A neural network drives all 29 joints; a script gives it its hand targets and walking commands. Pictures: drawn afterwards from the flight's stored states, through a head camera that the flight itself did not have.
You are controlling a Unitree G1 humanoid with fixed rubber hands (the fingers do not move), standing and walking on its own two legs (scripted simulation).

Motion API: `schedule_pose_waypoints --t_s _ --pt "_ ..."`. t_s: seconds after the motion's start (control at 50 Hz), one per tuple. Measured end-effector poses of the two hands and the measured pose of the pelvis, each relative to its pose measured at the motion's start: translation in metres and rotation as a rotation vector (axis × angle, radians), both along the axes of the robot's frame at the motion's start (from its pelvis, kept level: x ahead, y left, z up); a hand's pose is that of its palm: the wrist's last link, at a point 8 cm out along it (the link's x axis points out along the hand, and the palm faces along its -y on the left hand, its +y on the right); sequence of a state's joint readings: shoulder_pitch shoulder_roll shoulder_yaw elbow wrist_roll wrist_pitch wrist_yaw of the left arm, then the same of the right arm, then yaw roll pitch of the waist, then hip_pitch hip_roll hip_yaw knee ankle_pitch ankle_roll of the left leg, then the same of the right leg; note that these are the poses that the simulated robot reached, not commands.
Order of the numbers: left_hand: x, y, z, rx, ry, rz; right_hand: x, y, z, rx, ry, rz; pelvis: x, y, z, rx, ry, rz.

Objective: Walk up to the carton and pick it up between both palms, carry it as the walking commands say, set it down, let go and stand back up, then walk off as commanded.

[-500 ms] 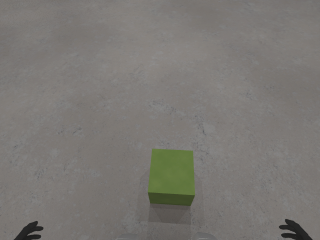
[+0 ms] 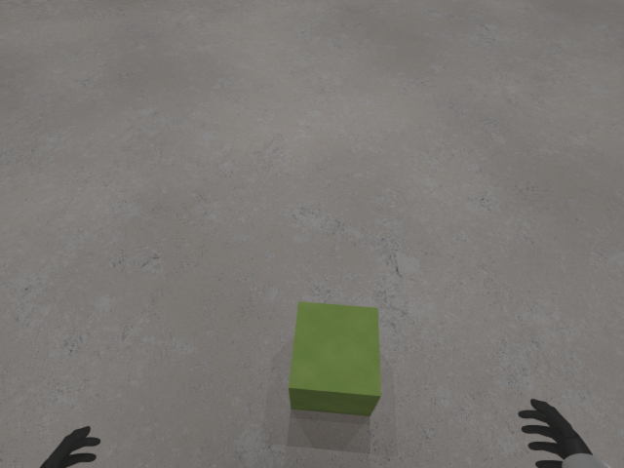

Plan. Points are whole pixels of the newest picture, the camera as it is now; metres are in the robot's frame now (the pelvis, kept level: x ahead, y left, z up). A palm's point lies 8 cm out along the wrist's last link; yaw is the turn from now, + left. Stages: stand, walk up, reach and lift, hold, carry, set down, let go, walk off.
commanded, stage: walk up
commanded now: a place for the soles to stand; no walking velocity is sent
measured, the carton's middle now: (334, 358) +0.48 -0.06 -0.66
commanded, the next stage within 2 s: reach and lift in 1.80 s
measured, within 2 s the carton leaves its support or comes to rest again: neither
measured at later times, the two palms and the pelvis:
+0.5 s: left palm out of the picture +0.10 +0.32 -0.09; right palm out of the picture +0.13 -0.34 -0.07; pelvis +0.01 -0.01 +0.01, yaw +1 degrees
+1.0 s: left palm out of the picture +0.11 +0.31 -0.09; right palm out of the picture +0.12 -0.35 -0.08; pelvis +0.02 -0.02 +0.01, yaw +2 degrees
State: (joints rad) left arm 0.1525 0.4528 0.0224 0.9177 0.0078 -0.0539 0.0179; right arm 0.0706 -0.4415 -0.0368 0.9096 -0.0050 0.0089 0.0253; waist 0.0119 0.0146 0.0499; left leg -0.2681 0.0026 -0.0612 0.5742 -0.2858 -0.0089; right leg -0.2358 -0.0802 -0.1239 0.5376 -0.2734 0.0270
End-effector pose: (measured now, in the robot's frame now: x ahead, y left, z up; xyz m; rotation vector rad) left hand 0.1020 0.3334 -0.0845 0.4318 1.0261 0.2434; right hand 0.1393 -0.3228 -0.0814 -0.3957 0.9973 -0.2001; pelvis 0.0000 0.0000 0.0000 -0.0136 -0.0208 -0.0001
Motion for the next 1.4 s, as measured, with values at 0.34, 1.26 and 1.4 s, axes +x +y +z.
schedule_pose_waypoints --t_s 0.34,1.26,1.4 --pt "-0.006 0.006 0.001 -0.015 0.021 0.03 -0.019 0.004 -0.001 0.002 0.05 -0.011 -0.001 0.001 0.005 0.007 -0.004 0.011" --pt "0.004 -0.02 -0.01 -0.09 0.044 0.077 -0.031 -0.022 0.005 -0.075 0.107 -0.018 0.015 -0.013 0.008 0.004 -0.021 0.035" --pt "0.004 -0.014 -0.01 -0.089 0.049 0.085 -0.026 -0.014 0.002 -0.068 0.109 -0.006 0.017 -0.009 0.007 0.004 -0.019 0.039"
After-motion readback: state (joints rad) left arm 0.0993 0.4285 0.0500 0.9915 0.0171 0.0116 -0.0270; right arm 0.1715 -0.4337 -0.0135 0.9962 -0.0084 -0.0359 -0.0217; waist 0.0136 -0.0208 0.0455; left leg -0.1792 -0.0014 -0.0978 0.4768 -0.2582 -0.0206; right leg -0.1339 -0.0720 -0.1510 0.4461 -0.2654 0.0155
